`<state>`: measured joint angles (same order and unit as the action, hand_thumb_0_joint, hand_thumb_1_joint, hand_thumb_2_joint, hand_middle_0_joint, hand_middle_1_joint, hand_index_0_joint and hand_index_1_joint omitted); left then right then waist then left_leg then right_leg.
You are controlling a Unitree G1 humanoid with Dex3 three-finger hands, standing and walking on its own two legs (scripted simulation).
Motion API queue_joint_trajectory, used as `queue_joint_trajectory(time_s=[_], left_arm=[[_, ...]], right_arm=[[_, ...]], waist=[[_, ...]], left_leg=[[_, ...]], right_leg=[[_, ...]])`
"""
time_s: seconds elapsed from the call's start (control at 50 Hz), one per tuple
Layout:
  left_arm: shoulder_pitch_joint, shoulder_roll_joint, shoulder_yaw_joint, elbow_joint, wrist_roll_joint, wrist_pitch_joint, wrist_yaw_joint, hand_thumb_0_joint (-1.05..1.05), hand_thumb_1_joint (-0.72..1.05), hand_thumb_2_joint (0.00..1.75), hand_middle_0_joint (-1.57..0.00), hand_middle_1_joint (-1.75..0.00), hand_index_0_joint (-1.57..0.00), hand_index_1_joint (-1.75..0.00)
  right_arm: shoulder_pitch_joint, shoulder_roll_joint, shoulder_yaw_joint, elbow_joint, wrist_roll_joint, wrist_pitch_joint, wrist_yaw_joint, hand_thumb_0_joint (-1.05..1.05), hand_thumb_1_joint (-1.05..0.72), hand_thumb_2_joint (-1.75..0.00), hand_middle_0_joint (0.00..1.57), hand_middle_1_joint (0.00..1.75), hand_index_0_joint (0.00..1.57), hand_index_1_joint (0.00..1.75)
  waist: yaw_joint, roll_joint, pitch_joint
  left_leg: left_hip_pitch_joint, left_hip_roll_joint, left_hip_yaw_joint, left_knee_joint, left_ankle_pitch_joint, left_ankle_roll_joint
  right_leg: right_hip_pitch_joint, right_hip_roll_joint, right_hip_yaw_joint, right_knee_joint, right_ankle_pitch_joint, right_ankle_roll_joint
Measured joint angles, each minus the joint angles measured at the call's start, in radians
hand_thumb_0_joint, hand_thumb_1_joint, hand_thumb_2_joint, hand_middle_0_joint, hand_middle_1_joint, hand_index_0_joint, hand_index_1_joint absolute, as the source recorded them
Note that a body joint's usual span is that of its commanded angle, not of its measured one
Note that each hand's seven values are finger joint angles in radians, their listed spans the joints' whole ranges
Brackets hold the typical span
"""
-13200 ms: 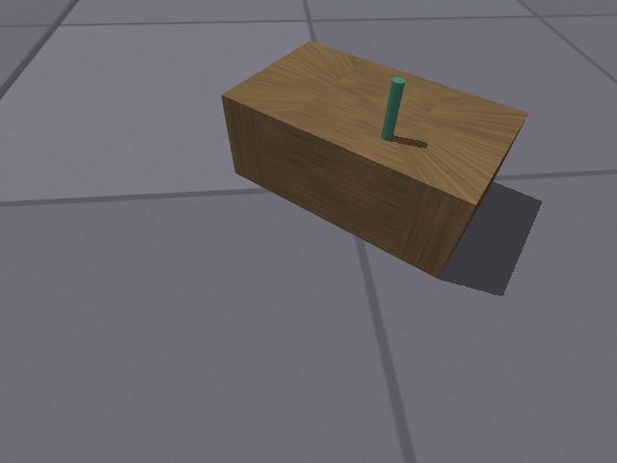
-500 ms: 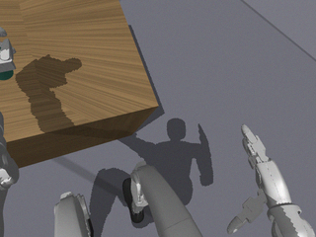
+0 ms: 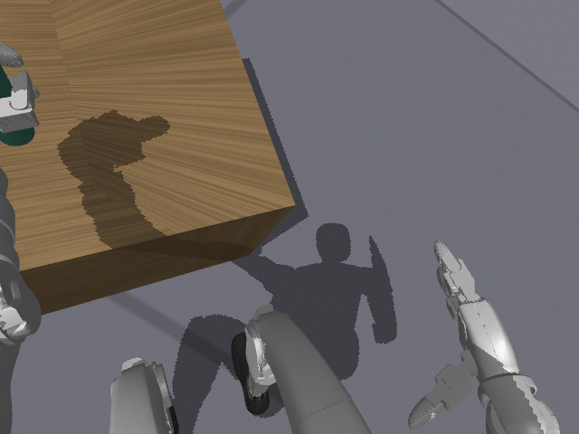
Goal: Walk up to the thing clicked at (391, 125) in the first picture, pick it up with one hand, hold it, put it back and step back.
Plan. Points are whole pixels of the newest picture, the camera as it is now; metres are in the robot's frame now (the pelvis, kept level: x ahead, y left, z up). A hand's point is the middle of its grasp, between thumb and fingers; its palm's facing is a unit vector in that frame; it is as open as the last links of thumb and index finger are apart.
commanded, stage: lift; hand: left
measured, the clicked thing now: out of the picture +0.57 +0.18 +0.02
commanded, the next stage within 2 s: hold in 1.50 s
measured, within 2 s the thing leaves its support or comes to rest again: neither
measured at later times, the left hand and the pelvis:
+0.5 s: hand out of the picture +0.54 +0.18 +0.04, palm faces +0.12 -0.99 -0.02, open 5.1 cm; pelvis +0.02 +0.00 +0.03, yaw +1 degrees
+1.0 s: hand out of the picture +0.44 +0.18 +0.11, palm faces +0.13 -0.99 -0.02, open 5.1 cm; pelvis +0.03 +0.00 +0.08, yaw +2 degrees
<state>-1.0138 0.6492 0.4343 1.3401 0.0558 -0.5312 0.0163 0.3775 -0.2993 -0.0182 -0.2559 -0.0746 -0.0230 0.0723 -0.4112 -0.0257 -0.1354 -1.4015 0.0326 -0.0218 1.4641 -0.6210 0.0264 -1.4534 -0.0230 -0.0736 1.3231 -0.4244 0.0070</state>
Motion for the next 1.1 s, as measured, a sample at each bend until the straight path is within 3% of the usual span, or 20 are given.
queue_joint_trajectory(time_s=[0.26, 0.52, 0.7, 0.8, 1.1], left_arm=[[0.060, -0.048, -0.007, -0.072, -0.028, 0.020, -0.027, -0.04, 0.05, 1.30, -1.04, -1.14, -1.11, -1.16], [0.202, -0.173, -0.044, -0.197, -0.076, 0.048, -0.039, -0.03, 0.07, 1.27, -1.02, -1.15, -1.09, -1.17], [0.378, -0.291, -0.105, -0.369, -0.129, 0.069, -0.052, -0.03, 0.08, 1.26, -1.01, -1.16, -1.09, -1.18], [0.466, -0.341, -0.143, -0.461, -0.141, 0.089, -0.047, -0.03, 0.09, 1.25, -1.01, -1.16, -1.08, -1.18], [0.659, -0.416, -0.224, -0.688, -0.179, 0.144, -0.045, -0.03, 0.09, 1.25, -1.01, -1.15, -1.08, -1.17]], right_arm=[[0.010, 0.007, -0.005, 0.041, 0.005, 0.002, -0.004, -0.01, 0.51, -0.05, 0.07, 0.06, 0.06, 0.05], [0.013, 0.025, -0.016, 0.157, 0.018, 0.014, -0.018, -0.01, 0.51, -0.06, 0.06, 0.06, 0.06, 0.05], [0.043, 0.033, -0.034, 0.202, 0.039, 0.019, -0.039, -0.01, 0.52, -0.05, 0.06, 0.06, 0.06, 0.05], [0.053, 0.037, -0.038, 0.209, 0.049, 0.023, -0.046, -0.01, 0.53, -0.05, 0.06, 0.06, 0.06, 0.05], [0.082, 0.051, -0.048, 0.253, 0.066, 0.037, -0.067, -0.01, 0.53, -0.05, 0.06, 0.06, 0.06, 0.05]], waist=[[0.034, 0.000, -0.008], [0.124, 0.024, -0.022], [0.209, 0.028, -0.025], [0.249, 0.023, -0.015], [0.315, 0.011, 0.017]], left_leg=[[0.055, -0.001, 0.006, -0.047, 0.007, -0.001], [0.196, -0.007, 0.014, -0.140, 0.020, 0.000], [0.347, -0.016, 0.025, -0.235, 0.037, 0.000], [0.432, -0.021, 0.029, -0.289, 0.051, -0.001], [0.603, -0.031, 0.040, -0.413, 0.092, -0.006]], right_leg=[[0.053, 0.001, 0.005, -0.041, 0.003, 0.001], [0.189, -0.001, 0.012, -0.119, 0.006, 0.004], [0.330, -0.007, 0.023, -0.192, 0.009, 0.007], [0.411, -0.010, 0.027, -0.234, 0.015, 0.007], [0.568, -0.016, 0.037, -0.326, 0.037, 0.004]])
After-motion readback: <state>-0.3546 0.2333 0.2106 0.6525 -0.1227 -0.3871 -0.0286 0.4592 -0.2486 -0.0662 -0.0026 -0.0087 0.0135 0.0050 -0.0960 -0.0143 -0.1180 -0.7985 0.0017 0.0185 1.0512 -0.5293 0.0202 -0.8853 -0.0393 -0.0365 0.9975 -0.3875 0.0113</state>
